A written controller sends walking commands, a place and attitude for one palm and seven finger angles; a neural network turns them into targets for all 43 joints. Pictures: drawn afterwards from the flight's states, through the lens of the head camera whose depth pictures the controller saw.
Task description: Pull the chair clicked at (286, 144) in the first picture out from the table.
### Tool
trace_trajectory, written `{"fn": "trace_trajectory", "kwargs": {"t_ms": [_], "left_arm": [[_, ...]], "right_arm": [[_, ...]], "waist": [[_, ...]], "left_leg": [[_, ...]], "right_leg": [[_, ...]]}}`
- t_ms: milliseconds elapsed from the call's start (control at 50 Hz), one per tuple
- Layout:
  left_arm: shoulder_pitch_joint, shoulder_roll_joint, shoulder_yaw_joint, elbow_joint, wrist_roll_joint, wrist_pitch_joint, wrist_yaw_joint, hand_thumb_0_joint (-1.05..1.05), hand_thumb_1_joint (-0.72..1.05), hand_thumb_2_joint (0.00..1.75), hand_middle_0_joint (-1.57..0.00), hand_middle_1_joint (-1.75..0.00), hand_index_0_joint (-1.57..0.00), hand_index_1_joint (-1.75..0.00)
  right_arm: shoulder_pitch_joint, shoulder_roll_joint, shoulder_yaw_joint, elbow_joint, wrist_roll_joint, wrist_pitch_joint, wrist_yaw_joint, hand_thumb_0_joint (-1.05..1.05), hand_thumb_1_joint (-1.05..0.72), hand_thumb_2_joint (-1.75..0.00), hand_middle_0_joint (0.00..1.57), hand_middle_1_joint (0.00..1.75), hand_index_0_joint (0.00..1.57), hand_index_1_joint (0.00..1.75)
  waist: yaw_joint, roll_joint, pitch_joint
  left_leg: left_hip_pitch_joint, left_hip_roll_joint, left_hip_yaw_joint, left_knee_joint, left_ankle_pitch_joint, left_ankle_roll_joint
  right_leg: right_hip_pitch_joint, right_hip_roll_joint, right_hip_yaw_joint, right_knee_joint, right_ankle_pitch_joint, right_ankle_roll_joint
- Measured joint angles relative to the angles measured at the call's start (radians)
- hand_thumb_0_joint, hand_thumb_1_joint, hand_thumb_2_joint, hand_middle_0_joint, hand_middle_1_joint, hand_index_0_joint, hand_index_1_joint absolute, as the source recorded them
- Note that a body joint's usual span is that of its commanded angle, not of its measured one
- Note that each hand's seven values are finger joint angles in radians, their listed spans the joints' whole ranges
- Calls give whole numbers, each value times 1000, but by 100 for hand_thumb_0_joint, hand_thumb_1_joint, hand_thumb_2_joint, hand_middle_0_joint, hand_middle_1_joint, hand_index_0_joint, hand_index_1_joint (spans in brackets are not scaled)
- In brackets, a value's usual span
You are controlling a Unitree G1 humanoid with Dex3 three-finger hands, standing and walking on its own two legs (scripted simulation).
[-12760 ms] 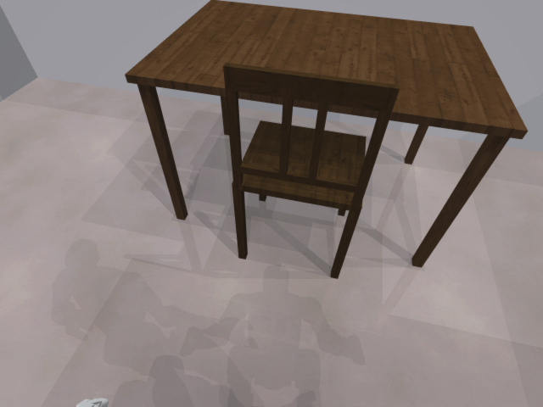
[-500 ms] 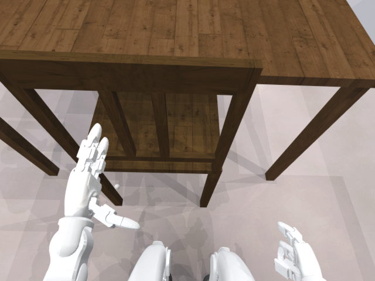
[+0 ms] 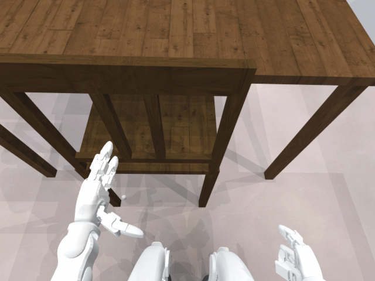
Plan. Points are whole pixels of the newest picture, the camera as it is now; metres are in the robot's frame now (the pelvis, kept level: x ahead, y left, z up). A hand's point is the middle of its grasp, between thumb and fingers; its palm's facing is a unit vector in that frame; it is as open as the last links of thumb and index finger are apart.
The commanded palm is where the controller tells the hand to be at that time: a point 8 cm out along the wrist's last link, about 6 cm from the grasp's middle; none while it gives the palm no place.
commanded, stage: aim the fingers beside a spindle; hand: left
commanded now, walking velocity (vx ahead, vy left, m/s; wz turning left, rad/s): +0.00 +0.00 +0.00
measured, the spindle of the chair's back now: (115, 129) +0.43 +0.18 +0.02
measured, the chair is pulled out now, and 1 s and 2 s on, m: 0.00 0.00 0.00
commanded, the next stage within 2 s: none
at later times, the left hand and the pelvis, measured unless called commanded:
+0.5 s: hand (106, 186) +0.28 +0.16 +0.07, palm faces +0.07 -0.99 -0.09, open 16.9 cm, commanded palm +0.26 +0.22 +0.03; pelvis +0.00 -0.01 +0.01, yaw +0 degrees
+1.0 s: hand (112, 197) +0.28 +0.17 -0.01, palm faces +0.00 -1.00 +0.01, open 16.9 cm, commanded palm +0.26 +0.22 +0.02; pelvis +0.00 +0.00 +0.00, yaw +0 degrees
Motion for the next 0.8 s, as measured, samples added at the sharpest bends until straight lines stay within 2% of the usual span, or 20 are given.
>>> {"fn": "trace_trajectory", "kwargs": {"t_ms": [40,80,140,180,240,300,360,400,440,480,520,580,640,680,740,800], "left_arm": [[29,-5,-18,-50,11,-4,12,-1,-50,30,-6,-8,-5,-8],[64,6,-19,-131,25,-37,46,-1,-50,30,-6,-8,-6,-8],[77,31,19,-206,32,-105,94,-2,-50,30,-6,-8,-6,-8],[49,44,55,-177,27,-126,97,-1,-50,30,-6,-8,-6,-8],[-17,48,79,-48,-1,-86,46,-1,-50,30,-6,-8,-6,-8],[-39,25,49,51,-31,-7,-22,-1,-50,30,-5,-8,-5,-8],[15,0,1,3,-20,19,-35,-1,-50,30,-5,-8,-5,-8],[76,1,-19,-110,0,-13,0,-1,-49,30,-6,-8,-5,-8],[122,15,-15,-216,15,-73,52,-2,-49,30,-6,-8,-6,-8],[123,34,20,-259,25,-127,93,-2,-49,30,-7,-8,-6,-8],[87,49,66,-216,23,-151,102,-1,-50,30,-7,-8,-6,-8],[11,51,94,-66,-13,-92,44,-1,-50,30,-6,-8,-6,-8],[-22,24,52,58,-44,-2,-33,-1,-50,30,-5,-8,-5,-8],[2,2,5,49,-37,26,-49,-1,-50,30,-5,-8,-5,-8],[79,-10,-47,-107,1,-14,-2,-1,-49,30,-5,-8,-5,-8],[113,24,-24,-254,34,-101,87,-2,-49,30,-6,-8,-6,-8]], "right_arm": [[-4,5,-7,-7,-7,-9,-7,1,-90,-90,20,30,20,30],[-4,11,-13,-7,-15,-18,-11,1,-90,-90,20,30,20,30],[-1,15,-16,5,-21,-19,-4,1,-90,-90,20,30,20,30],[-1,10,-11,17,-20,-13,4,1,-90,-90,20,30,20,30],[-4,-2,2,23,-3,-1,10,1,-90,-90,20,30,20,30],[-6,-7,6,11,12,-2,5,1,-90,-90,20,30,20,30],[-5,2,-2,-4,5,-16,-9,1,-90,-90,20,30,20,30],[0,12,-10,-7,-6,-30,-15,1,-90,-90,20,30,20,30],[7,21,-16,0,-13,-38,-15,1,-90,-90,20,30,20,30],[14,22,-17,13,-19,-35,-7,1,-90,-90,20,30,20,30],[14,14,-11,28,-19,-25,5,1,-90,-90,20,30,20,30],[5,-3,3,34,3,-8,14,1,-90,-90,20,30,20,30],[-1,-12,7,17,20,-11,4,1,-90,-90,20,30,20,30],[-4,-9,1,2,15,-24,-7,1,-90,-90,20,30,20,30],[-3,8,-12,-4,-3,-48,-23,1,-90,-90,20,30,20,30],[8,22,-17,7,-16,-49,-23,1,-90,-90,20,30,20,30]], "waist": [[-5,-9,12],[-5,-17,18],[2,-15,15],[9,-5,2],[14,7,-13],[8,10,-6],[-5,-4,10],[-9,-14,20],[-6,-20,23],[1,-15,15],[8,-2,-3],[15,13,-15],[10,18,-6],[0,11,5],[-8,-12,23],[-3,-23,21]], "left_leg": [[1,4,2,3,-3,-2],[10,7,5,-1,-3,-6],[29,7,4,-16,0,-10],[32,4,-1,-21,3,-10],[20,0,-7,-15,4,-11],[7,0,-9,-6,3,-10],[2,6,-4,0,0,-10],[11,11,0,-3,-2,-13],[29,11,4,-16,0,-15],[43,9,3,-29,5,-16],[42,6,-2,-31,7,-15],[27,0,-6,-19,7,-13],[9,-3,-8,-7,7,-10],[-4,1,-7,3,5,-8],[0,8,2,5,1,-10],[22,9,6,-14,5,-14]], "right_leg": [[-1,3,2,3,-1,-2],[5,7,6,1,-1,-5],[23,7,5,-11,2,-7],[28,5,0,-17,2,-8],[20,1,-6,-11,0,-9],[7,1,-8,-2,-2,-9],[-1,6,-3,4,-2,-10],[5,11,1,1,-1,-13],[21,12,5,-10,2,-14],[34,10,5,-21,4,-13],[36,7,0,-24,5,-12],[25,1,-5,-11,1,-11],[9,-2,-8,0,0,-9],[-5,1,-6,8,0,-9],[-7,7,3,11,1,-11],[12,9,8,-4,5,-12]]}}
